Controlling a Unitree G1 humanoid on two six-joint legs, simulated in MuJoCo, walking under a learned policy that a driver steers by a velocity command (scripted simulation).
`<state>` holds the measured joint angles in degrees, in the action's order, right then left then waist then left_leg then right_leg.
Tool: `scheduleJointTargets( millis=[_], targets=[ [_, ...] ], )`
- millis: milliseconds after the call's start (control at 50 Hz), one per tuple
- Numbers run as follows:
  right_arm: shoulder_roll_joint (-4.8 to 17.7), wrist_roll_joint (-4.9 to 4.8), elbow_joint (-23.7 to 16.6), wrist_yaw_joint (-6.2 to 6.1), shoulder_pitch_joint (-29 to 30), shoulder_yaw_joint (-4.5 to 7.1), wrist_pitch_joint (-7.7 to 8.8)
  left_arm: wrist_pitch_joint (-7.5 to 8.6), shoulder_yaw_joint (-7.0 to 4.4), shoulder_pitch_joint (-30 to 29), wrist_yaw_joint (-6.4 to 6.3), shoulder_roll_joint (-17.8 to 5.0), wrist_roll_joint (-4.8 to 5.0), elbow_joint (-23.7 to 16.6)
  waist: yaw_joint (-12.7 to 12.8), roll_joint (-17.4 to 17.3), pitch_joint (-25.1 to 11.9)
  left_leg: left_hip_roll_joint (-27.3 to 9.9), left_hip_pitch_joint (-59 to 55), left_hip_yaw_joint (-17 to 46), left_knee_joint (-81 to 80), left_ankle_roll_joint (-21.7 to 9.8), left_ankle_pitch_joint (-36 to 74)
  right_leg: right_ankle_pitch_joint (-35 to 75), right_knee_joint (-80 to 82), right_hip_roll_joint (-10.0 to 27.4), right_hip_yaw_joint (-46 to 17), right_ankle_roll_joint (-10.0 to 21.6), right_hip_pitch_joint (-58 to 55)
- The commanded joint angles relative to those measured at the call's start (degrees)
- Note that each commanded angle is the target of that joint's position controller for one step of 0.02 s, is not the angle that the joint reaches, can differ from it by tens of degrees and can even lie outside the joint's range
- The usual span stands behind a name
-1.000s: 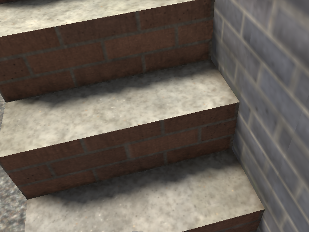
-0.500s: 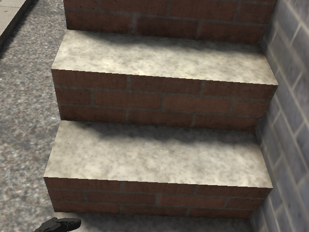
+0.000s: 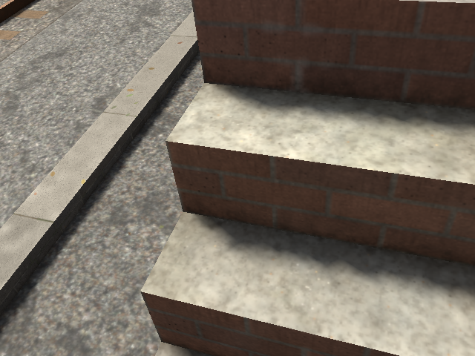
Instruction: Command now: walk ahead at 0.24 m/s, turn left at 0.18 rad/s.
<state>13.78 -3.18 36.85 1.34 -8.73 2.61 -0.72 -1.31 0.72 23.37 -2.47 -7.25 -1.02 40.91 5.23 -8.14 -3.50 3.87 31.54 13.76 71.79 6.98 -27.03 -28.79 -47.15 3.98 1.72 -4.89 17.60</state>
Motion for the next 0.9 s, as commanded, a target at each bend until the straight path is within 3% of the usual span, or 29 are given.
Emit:
scheduleJointTargets(
  millis=[20,60,80,100,120,160,200,240,260,320,380,440,500,520,540,560,600,620,640,660,700,740,760,780,800,820,840,860,900],
  targets=[
    [2.4,-1.49,-5.6,0.91,-4.4,0.44,-2.45,-1.9,-2.42,-7.5,-1.53,-10.7,-0.01,-6.2,-7.4,25.6,5.3,-6.8,5.3,-1.9,-6.7,3.0,-0.2,10.5,24.1,11.9,-20.4,18.6,-2.2],
    [-2.4,-2.1,-8.1,1.21,7.6,-2.06,-3.32,-3.17,-0.55,-10.8,-2.52,-7.6,-1.44,-8.1,-3.1,18.7,12.7,-11.0,-6.5,-7.9,-45.9,-1.8,-0.9,-7.6,29.8,7.0,-15.5,14.2,2.8],
    [-3.4,-0.53,-7.9,1.82,10.1,-2.58,-2.07,-1.6,-0.02,-9.7,-0.35,-7.1,-1.67,-7.6,-1.5,19.1,12.1,-6.3,-18.0,-11.5,-46.9,-2.7,17.1,4.9,32.7,6.8,-14.0,13.1,5.7],
    [-2.6,2.06,-6.2,1.89,5.8,-2.28,-1.31,-0.29,0.47,-4.7,0.27,-5.4,-0.46,-4.8,-2.9,17.5,12.6,-7.3,-15.7,-6.5,-46.1,-3.3,21.6,13.6,35.0,5.2,-10.2,10.3,0.2],
    [-1.9,3.48,-4.6,1.89,2.9,-1.75,-0.95,-0.13,-0.46,-0.4,0.15,-6.9,1.52,-1.2,-3.3,14.7,13.3,-7.1,-11.4,-5.7,-43.5,-4.4,17.9,25.0,34.6,5.1,-7.2,8.9,-6.5],
    [-2.5,3.72,-3.3,2.59,-1.0,-1.47,-0.33,-0.41,-1.46,0.6,0.51,-9.6,2.47,2.6,-5.7,12.9,10.4,-7.7,-11.8,-5.6,-48.5,-4.7,24.0,54.8,30.0,7.2,-6.9,8.5,-16.8],
    [-2.5,2.98,-2.9,3.08,-2.1,-1.24,-0.01,-0.69,-2.34,0.2,0.81,-10.6,1.64,4.0,-5.5,11.6,2.6,-7.4,-14.5,-6.6,-50.0,-4.2,28.2,66.6,28.9,7.3,-6.9,8.2,-25.7],
    [-3.3,2.82,-2.8,3.18,-3.7,-1.27,0.05,-0.59,-2.7,-1.1,1.65,-10.0,1.62,5.4,-5.6,10.6,-2.3,-8.0,-18.2,-7.3,-51.4,-3.4,29.1,63.5,29.4,7.1,-8.6,8.3,-28.0],
    [-3.2,3.39,-2.6,2.54,-3.2,-0.85,-0.11,-0.74,-2.08,-2.4,0.98,-8.0,1.48,6.4,-5.8,11.2,-3.6,-8.8,-20.4,-7.8,-50.7,-3.3,29.5,58.4,30.5,5.4,-7.7,8.7,-27.4],
    [-2.5,3.97,-2.5,3.11,-4.2,-0.14,0.04,-0.37,-2.1,-3.3,1.55,-7.1,2.01,8.0,-6.3,9.2,-2.0,-8.1,-20.0,-9.5,-48.1,-4.2,32.4,51.4,31.3,4.3,-7.7,9.3,-24.5],
    [-1.0,3.36,-1.9,3.09,-3.9,0.89,0.65,-0.65,-2.33,-3.0,1.97,-7.6,2.04,9.5,-6.0,6.7,-0.7,-7.2,-22.6,-11.5,-48.4,-5.0,35.2,44.4,30.5,3.4,-7.9,9.1,-20.3],
    [-0.2,2.84,-2.6,1.85,-2.9,1.51,0.61,-1.48,-3.43,-3.2,1.79,-9.1,2.12,8.7,-6.0,5.1,2.2,-6.6,-24.2,-13.7,-47.5,-4.7,31.1,37.1,30.2,3.3,-8.3,9.1,-13.7],
    [-0.3,3.25,-4.8,0.21,0.1,1.45,0.48,-1.48,-4.14,-6.4,1.46,-9.1,1.89,6.5,-6.6,8.1,3.0,-6.1,-24.7,-16.1,-43.9,-5.4,24.9,36.1,27.7,2.7,-9.0,9.7,-7.8],
    [-1.1,3.23,-5.2,-0.17,-1.1,1.18,0.32,-1.11,-4.82,-5.8,1.53,-9.3,2.7,6.6,-7.0,8.8,2.1,-6.4,-25.3,-15.8,-42.5,-5.9,23.4,36.9,26.3,2.8,-8.9,10.0,-6.7],
    [0.2,3.67,-6.3,-1.13,-0.8,1.14,0.09,-0.17,-4.36,-7.2,0.66,-9.3,1.76,4.9,-7.7,7.7,1.5,-7.2,-27.6,-14.1,-45.0,-6.7,24.4,33.3,24.4,1.8,-8.2,8.9,-3.4],
    [0.4,3.6,-6.7,-1.33,-0.8,1.02,-0.41,0.32,-4.04,-7.5,0.25,-7.5,1.82,4.9,-7.6,4.8,0.9,-8.0,-28.6,-13.5,-46.0,-7.0,24.1,29.3,24.0,1.4,-8.4,8.3,-1.7],
    [0.6,3.73,-7.6,-1.34,-0.1,1.04,-0.95,0.78,-3.81,-7.1,0.29,-7.0,1.99,3.8,-7.6,2.6,3.0,-8.7,-28.6,-13.0,-46.6,-8.1,20.7,22.0,23.1,0.9,-8.2,7.9,2.1],
    [1.5,2.14,-7.8,-1.02,0.6,1.44,-1.29,0.43,-3.85,-8.8,0.33,-7.5,1.9,3.9,-7.9,2.4,4.1,-8.9,-27.0,-13.3,-47.0,-8.4,18.5,21.2,21.3,0.7,-7.9,8.4,3.9],
    [1.7,1.85,-7.8,-1.2,-0.3,1.55,-1.54,0.13,-3.74,-8.3,0.09,-7.2,1.92,3.2,-7.9,2.6,3.9,-9.8,-27.6,-12.3,-47.5,-8.9,17.5,19.6,19.9,0.5,-7.6,9.0,5.6],
    [2.2,3.07,-7.4,-2.33,-1.3,1.4,-1.13,0.19,-4.19,-7.8,-0.64,-7.3,1.72,3.8,-8.1,5.3,6.1,-11.3,-28.0,-10.0,-49.2,-9.3,16.8,16.9,19.1,0.3,-7.4,8.6,8.3],
    [3.3,3.04,-5.5,-3.89,-4.5,1.84,-1.28,-0.87,-4.69,-8.0,-1.95,-7.7,-0.3,3.8,-9.3,1.6,5.5,-17.6,-29.6,-3.9,-53.1,-12.1,12.9,3.7,7.0,0.3,-6.1,6.9,13.8],
    [3.1,4.31,-6.1,-5.32,-2.4,1.03,-0.99,-1.22,-4.49,-9.4,-2.13,-6.4,-0.12,2.8,-9.3,-1.3,2.3,-25.9,-25.4,0.9,-55.9,-17.9,15.2,-5.0,-16.7,3.0,-8.4,4.2,15.7],
    [2.9,5.32,-5.6,-5.71,-1.9,0.66,0.17,-1.18,-4.89,-9.7,-2.21,-6.7,0.3,3.0,-8.6,1.5,1.5,-27.5,-23.9,-0.9,-55.7,-20.7,19.7,-6.8,-28.2,2.5,-9.7,1.8,17.5],
    [4.0,5.61,-5.4,-6.39,3.5,0.39,0.4,-1.51,-4.9,-7.4,-2.9,-7.2,1.22,3.3,-4.3,0.6,1.8,-24.9,-22.7,-3.4,-53.5,-21.4,25.3,-3.9,-42.6,1.7,-11.8,-0.6,20.0],
    [4.3,5.26,-5.7,-7.59,5.8,-0.3,0.48,-1.44,-4.72,-5.9,-2.83,-7.5,1.43,2.5,-3.2,0.4,0.1,-25.5,-22.2,-5.0,-53.2,-21.4,26.9,-3.0,-51.2,1.2,-12.9,-1.5,22.8],
    [4.3,5.85,-6.2,-8.1,9.4,-1.44,0.21,-1.62,-4.39,-6.3,-2.63,-7.8,0.86,1.8,-1.5,1.9,0.3,-25.3,-20.0,-6.6,-53.2,-21.8,31.6,-2.2,-55.6,1.3,-13.0,-2.3,22.2],
    [4.3,5.75,-5.3,-8.21,10.2,-1.87,0.03,-2.17,-4.87,-4.0,-2.03,-10.6,-0.17,2.1,0.1,4.1,1.3,-23.7,-17.8,-11.9,-51.8,-19.7,33.3,-2.1,-47.7,3.4,-14.1,-3.5,17.0],
    [5.6,5.49,-4.1,-8.72,8.5,-0.96,1.16,-3.01,-5.69,-4.6,-1.86,-12.8,-0.39,1.7,-2.1,0.8,2.7,-26.1,-17.5,-10.9,-49.6,-20.7,34.2,-2.4,-61.3,1.0,-14.3,-4.2,19.7],
    [6.1,5.69,-4.1,-9.38,9.8,-0.98,2.6,-4.2,-6.29,-2.3,-0.33,-13.9,0.51,1.2,-1.2,-0.2,2.5,-27.6,-19.3,-12.3,-48.4,-20.1,38.8,-5.9,-66.3,2.3,-15.3,-4.6,22.6]
  ],
)
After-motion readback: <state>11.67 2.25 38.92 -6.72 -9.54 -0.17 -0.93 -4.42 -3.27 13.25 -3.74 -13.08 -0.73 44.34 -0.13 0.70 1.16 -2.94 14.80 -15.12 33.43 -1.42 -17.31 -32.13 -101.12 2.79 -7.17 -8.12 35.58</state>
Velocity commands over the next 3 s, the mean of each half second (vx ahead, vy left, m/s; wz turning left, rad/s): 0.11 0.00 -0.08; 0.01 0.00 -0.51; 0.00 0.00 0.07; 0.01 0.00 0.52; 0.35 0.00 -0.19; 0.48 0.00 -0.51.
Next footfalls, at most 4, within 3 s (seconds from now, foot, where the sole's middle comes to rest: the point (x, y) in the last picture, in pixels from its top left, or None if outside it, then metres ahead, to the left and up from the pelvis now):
1.12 right None -0.25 -0.13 -0.89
1.22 left None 0.02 0.08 -0.73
1.44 right None -0.18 -0.19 -0.94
1.84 left None -0.17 0.37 -0.94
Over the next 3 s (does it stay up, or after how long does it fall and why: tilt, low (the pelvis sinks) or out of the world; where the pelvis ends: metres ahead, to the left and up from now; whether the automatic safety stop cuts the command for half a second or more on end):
stays up -0.39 0.18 -0.40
